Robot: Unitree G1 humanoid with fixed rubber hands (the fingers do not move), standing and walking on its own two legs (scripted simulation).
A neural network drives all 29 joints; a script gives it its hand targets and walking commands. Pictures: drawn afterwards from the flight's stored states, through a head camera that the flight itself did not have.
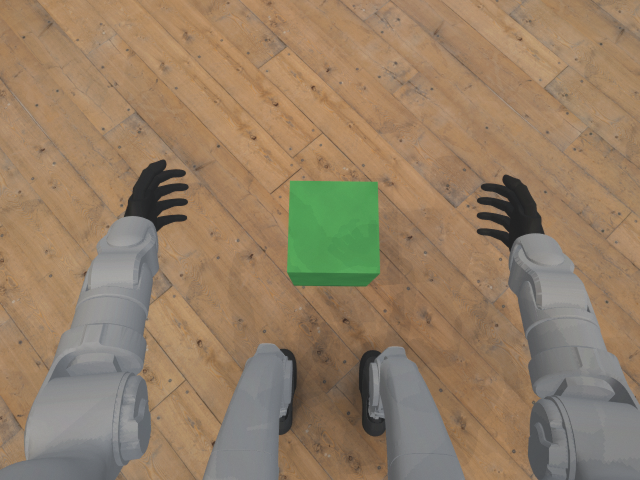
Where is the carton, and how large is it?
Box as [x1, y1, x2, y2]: [287, 181, 379, 286]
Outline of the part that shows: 290,181 287,272 293,284 365,286 379,273 377,182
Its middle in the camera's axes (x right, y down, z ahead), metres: +0.03 +0.01 +0.98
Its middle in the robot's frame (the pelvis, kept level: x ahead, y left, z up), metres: +0.50 -0.01 -0.56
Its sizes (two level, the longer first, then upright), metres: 0.210 0.200 0.250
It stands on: the floor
